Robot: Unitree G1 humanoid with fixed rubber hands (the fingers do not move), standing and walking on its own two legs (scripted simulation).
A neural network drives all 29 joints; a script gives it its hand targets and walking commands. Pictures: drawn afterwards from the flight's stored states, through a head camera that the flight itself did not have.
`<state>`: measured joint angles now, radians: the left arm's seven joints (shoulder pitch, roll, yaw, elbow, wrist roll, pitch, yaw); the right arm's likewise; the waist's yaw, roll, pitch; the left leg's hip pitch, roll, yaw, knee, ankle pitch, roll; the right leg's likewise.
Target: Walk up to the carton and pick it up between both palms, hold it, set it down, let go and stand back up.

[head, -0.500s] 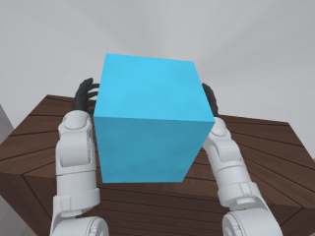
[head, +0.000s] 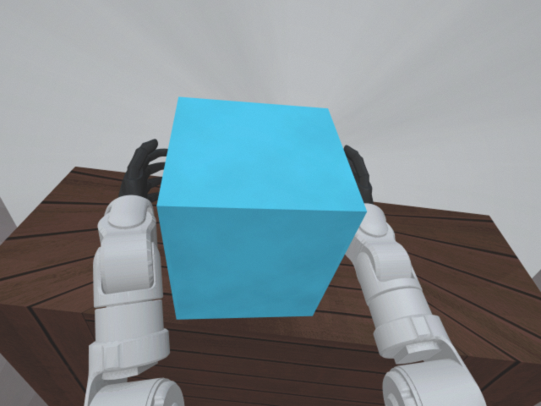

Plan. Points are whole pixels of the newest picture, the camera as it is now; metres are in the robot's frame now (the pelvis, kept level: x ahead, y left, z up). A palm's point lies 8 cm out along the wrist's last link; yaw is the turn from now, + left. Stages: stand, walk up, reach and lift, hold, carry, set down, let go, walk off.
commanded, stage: hold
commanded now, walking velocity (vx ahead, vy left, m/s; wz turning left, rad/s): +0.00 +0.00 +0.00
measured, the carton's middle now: (251, 215) +0.37 +0.00 +0.15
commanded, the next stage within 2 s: set down in 1.64 s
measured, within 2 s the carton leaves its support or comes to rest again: neither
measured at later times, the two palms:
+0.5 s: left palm (137, 193) +0.36 +0.15 +0.20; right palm (356, 199) +0.36 -0.15 +0.19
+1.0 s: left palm (135, 199) +0.35 +0.15 +0.20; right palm (356, 204) +0.35 -0.15 +0.18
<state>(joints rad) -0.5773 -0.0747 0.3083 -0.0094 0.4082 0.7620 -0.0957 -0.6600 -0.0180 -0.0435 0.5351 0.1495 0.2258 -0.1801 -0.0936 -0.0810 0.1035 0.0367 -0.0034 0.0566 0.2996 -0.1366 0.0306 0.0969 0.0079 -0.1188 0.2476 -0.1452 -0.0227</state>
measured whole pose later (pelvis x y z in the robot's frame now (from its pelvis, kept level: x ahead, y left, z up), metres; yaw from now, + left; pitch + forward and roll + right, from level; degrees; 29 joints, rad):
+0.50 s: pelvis -0.01 +0.00 +0.00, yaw +0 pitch -10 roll +0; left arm -0.65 -0.07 0.32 0.08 0.41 0.75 -0.08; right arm -0.72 0.00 -0.12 0.61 0.09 0.21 -0.15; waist -0.08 -0.08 0.09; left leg 0.00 -0.01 0.06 0.29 -0.11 0.03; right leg 0.05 0.00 -0.11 0.26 -0.14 -0.02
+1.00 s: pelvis -0.01 +0.00 +0.00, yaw +0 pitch -11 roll -1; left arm -0.60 -0.07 0.31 0.01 0.41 0.77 -0.09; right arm -0.67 -0.01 -0.07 0.54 0.13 0.22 -0.17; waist -0.08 -0.07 0.11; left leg 0.02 -0.01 0.06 0.29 -0.12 0.03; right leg 0.07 0.01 -0.12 0.26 -0.14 -0.02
